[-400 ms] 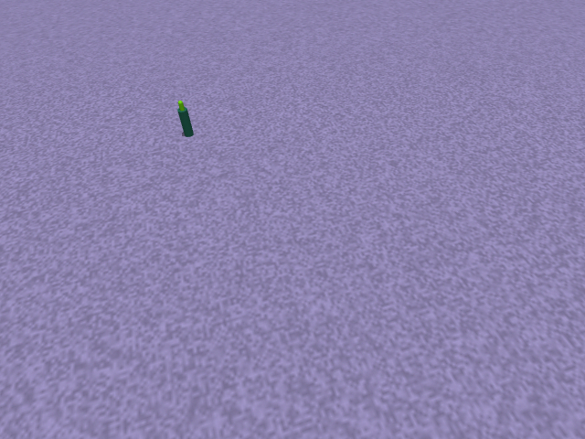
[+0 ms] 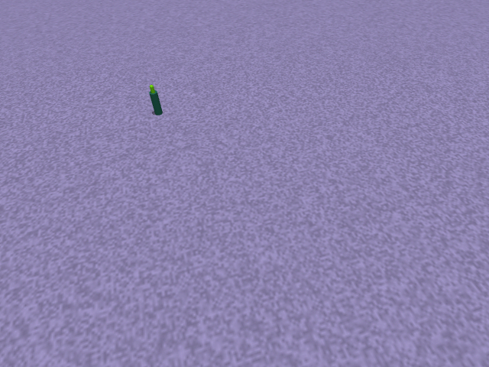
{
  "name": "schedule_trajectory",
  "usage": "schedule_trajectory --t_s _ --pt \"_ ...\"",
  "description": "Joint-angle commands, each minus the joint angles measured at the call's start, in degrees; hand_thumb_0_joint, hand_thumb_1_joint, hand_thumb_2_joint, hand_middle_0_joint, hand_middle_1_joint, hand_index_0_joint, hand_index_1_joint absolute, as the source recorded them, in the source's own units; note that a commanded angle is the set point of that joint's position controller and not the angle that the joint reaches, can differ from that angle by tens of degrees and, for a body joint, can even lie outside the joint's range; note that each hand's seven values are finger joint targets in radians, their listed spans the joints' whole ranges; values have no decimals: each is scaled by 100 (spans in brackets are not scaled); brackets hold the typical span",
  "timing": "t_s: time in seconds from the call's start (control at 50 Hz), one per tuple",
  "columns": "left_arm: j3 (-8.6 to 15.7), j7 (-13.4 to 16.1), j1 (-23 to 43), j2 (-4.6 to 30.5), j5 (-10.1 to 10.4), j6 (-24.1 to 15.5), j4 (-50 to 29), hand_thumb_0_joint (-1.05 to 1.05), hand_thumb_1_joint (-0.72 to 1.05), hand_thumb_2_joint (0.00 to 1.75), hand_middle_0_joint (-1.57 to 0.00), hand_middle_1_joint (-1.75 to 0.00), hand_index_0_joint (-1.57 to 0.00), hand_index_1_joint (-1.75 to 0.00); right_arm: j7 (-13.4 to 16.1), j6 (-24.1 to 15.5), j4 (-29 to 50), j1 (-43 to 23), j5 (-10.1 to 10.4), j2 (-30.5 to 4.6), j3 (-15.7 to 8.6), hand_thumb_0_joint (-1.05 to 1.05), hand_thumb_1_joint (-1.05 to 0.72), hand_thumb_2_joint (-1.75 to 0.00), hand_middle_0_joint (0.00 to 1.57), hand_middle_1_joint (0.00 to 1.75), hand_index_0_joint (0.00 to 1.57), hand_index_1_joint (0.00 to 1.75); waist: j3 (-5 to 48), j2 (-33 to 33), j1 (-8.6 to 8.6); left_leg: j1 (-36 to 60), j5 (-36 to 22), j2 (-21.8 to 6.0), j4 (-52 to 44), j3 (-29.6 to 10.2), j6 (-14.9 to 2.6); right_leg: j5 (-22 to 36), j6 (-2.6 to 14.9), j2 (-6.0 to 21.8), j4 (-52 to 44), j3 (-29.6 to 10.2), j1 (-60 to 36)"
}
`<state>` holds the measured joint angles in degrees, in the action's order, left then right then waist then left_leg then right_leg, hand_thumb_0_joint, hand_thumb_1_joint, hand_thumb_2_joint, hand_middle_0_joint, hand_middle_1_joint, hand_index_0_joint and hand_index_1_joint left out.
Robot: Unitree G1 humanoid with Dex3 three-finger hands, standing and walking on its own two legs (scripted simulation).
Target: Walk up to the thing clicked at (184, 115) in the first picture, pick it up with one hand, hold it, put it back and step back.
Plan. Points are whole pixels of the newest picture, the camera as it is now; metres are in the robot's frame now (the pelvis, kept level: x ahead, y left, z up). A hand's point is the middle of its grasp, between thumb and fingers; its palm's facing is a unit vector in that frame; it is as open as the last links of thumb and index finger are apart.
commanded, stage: stand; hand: left
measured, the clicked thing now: (155, 99) +1.82 +0.62 -0.67
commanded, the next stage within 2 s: walk up in 0.72 s
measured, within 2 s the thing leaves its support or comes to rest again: neither
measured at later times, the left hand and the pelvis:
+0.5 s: hand out of the picture +0.08 +0.25 -0.16, palm faces -0.02 -0.94 -0.34, open 7.4 cm; pelvis +0.00 +0.00 +0.00, yaw +0 degrees
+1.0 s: hand out of the picture +0.06 +0.35 -0.16, palm faces +0.10 -0.92 -0.39, open 7.4 cm; pelvis +0.06 +0.05 -0.01, yaw +7 degrees
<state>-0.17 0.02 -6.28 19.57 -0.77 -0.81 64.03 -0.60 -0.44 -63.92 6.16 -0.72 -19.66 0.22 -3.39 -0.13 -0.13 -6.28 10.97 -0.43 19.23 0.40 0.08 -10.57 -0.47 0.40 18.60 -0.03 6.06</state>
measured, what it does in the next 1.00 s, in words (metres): lifts its left foot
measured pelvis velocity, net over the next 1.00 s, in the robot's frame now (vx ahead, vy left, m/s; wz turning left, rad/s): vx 0.06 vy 0.05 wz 0.12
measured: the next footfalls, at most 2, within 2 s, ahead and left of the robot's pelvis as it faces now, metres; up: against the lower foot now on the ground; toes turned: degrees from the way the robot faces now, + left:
left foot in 1.04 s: +0.18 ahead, +0.22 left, +0.00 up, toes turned +12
right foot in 1.52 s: +0.52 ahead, +0.00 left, +0.00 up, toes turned +5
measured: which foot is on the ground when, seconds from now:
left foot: down 0.00-0.78, up 0.80-1.00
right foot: down 0.00-1.00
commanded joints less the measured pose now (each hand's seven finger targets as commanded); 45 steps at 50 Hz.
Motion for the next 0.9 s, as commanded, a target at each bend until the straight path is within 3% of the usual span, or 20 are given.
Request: schedule_trajectory --t_s 0.0,0.1,0.28,0.5,0.68,0.7,0.72,0.74,0.76,0.78,0.8,0.82,0.88 --pt "214 71 228 1235 33 -128 -323 0 90 90 -20 -30 -20 -30 100 -143 341 -179 24 -1170 -240 0 -90 -90 20 30 20 30 456 58 21 108 -861 -688 -255 -550 -141 852 175 704 -246 -480 -6" --pt "213 53 167 1214 23 -114 -320 0 90 90 -20 -30 -20 -30 103 -140 336 -190 25 -1209 -242 0 -90 -90 20 30 20 30 500 -62 5 91 -757 -693 -280 -540 -154 809 186 709 -276 -499 -63" --pt "226 56 165 1233 19 -105 -328 0 90 90 -20 -30 -20 -30 119 -158 352 -178 28 -1226 -238 0 -90 -90 20 30 20 30 549 -53 -4 194 -1097 -730 -249 -554 -173 991 186 717 -222 -457 -92" --pt "230 55 149 1246 13 -103 -327 0 90 90 -20 -30 -20 -30 110 -133 349 -167 26 -1210 -246 0 -90 -90 20 30 20 30 434 31 11 68 -758 -689 -312 -548 -160 749 184 709 -301 -476 -29" --pt "224 56 134 1244 23 -110 -319 0 90 90 -20 -30 -20 -30 108 -143 329 -151 28 -1225 -242 0 -90 -90 20 30 20 30 503 52 11 127 -926 -710 -290 -575 -168 879 177 728 -296 -478 -115" --pt "666 -123 -283 2011 -61 -260 -589 0 90 90 -20 -30 -20 -30 -109 -211 709 61 -58 -1804 -688 0 -90 -90 20 30 20 30 1126 36 -143 -517 2188 -463 351 -778 -595 -2032 386 509 320 -297 -706" --pt "700 -170 -456 2011 -126 -287 -546 0 90 90 -20 -30 -20 -30 -208 -192 797 -250 -111 -1827 -696 0 -90 -90 20 30 20 30 571 -58 -342 -1713 2839 -414 582 -785 -584 -2970 573 806 275 -732 -672" --pt "786 -184 -820 2092 -139 -334 -524 0 90 90 -20 -30 -20 -30 -268 -193 1063 -740 -126 -1617 -672 0 -90 -90 20 30 20 30 183 287 -588 -2763 2281 -226 1334 -416 -410 -3586 865 1286 -255 -1456 -1023" --pt "857 -161 -957 2257 -163 -377 -618 0 90 90 -20 -30 -20 -30 -310 -192 1323 -1097 -167 -1333 -597 0 -90 -90 20 30 20 30 -183 1170 -825 -3822 1655 -69 2779 47 -302 -3983 1287 2263 -1248 -2470 -1221" --pt "870 -143 -705 2312 -186 -449 -843 0 90 90 -20 -30 -20 -30 -322 -219 1374 -1064 -198 -1353 -631 0 -90 -90 20 30 20 30 -336 886 -744 -4138 1474 -460 3158 -339 -174 -3518 1611 2767 -1486 -2833 -1104" --pt "842 -137 -424 2152 -154 -477 -989 0 90 90 -20 -30 -20 -30 -358 -254 1296 -790 -155 -1555 -697 0 -90 -90 20 30 20 30 -243 387 -508 -3958 1266 -589 3326 -635 -151 -3020 1558 2568 -1360 -2551 -1030" --pt "805 -146 -404 2039 -135 -500 -1031 0 90 90 -20 -30 -20 -30 -413 -270 1255 -558 -128 -1597 -745 0 -90 -90 20 30 20 30 -79 296 -394 -3587 1168 -627 3224 -608 -82 -2925 1396 2191 -1289 -2003 -940" --pt "844 -197 43 2210 -181 -522 -1287 0 90 90 -20 -30 -20 -30 -588 -236 1251 -154 -71 -1593 -807 0 -90 -90 20 30 20 30 53 943 -96 -2638 1107 -764 2439 -317 -24 -2525 1199 1831 -1230 -893 -409"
